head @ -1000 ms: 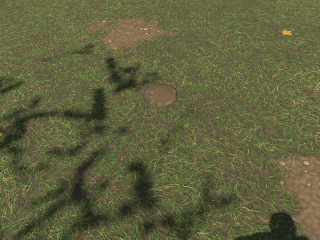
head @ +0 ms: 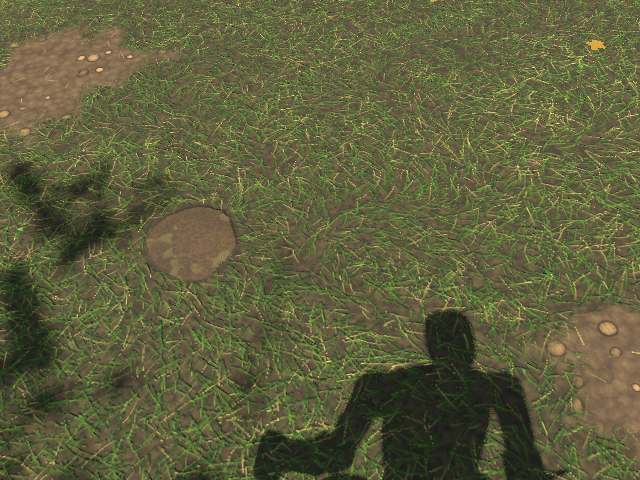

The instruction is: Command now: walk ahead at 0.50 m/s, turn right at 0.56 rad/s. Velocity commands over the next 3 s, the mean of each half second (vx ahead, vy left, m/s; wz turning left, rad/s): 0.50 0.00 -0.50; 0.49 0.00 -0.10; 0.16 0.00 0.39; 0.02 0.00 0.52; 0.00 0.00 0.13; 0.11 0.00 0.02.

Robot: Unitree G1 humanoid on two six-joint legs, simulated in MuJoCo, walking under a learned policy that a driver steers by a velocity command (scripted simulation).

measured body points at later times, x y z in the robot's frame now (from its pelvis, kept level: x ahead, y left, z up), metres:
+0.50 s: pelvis +0.28 +0.03 +0.00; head +0.31 +0.02 +0.45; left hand +0.31 +0.31 -0.13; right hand +0.41 -0.25 -0.09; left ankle +0.40 +0.10 -0.72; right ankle +0.07 -0.03 -0.69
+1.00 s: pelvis +0.52 -0.05 +0.00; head +0.55 -0.07 +0.45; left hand +0.80 +0.09 -0.08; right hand +0.39 -0.27 -0.14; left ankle +0.40 +0.10 -0.71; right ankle +0.61 -0.16 -0.72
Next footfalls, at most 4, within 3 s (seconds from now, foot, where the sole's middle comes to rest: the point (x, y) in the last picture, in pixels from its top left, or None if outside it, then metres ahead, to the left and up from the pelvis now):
0.46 left None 0.43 0.09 -0.76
0.98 right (426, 392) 0.64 -0.17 -0.76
1.52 left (339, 380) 0.68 0.02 -0.76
2.00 right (429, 376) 0.68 -0.18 -0.76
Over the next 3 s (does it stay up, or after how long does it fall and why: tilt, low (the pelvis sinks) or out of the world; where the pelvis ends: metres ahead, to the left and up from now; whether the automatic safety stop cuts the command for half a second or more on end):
stays up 0.63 -0.10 0.02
